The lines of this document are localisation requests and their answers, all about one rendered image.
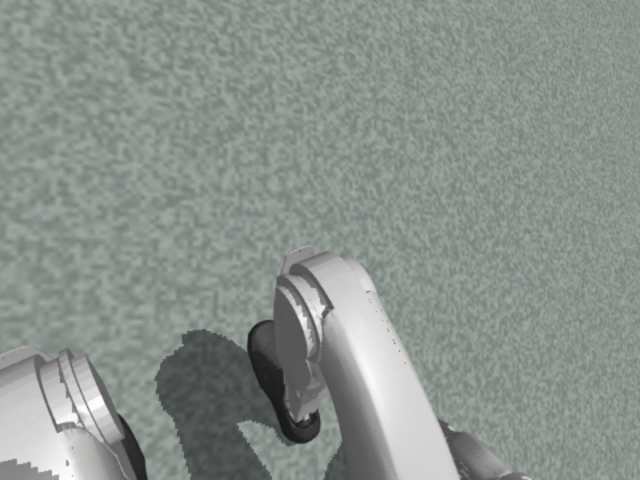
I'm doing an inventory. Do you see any right robot hand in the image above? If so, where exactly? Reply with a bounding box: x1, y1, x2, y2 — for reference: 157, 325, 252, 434
438, 419, 513, 480

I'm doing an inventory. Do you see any left robot foot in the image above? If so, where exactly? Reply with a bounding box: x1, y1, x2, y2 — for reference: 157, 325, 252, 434
117, 413, 148, 480

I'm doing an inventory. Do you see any right robot foot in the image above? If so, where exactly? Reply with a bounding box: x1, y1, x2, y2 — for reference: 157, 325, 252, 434
247, 320, 321, 444

